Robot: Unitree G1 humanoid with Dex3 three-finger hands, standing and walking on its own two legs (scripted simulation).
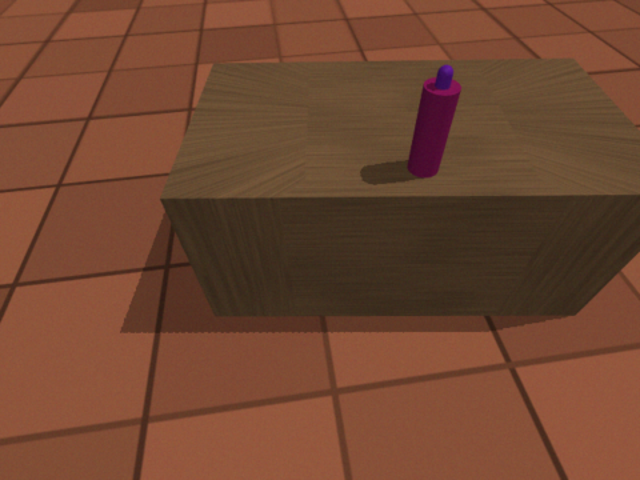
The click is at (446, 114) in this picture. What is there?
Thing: necked bottle
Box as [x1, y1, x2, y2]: [407, 65, 460, 177]
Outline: 449,65 443,65 440,67 437,76 426,80 423,85 407,165 409,171 417,176 432,176 437,172 460,91 460,85 451,78 453,72 452,68
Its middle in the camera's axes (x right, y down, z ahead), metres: +0.27 -0.28 +0.90
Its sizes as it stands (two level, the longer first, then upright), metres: 0.081 0.081 0.272
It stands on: a support 0.60 m high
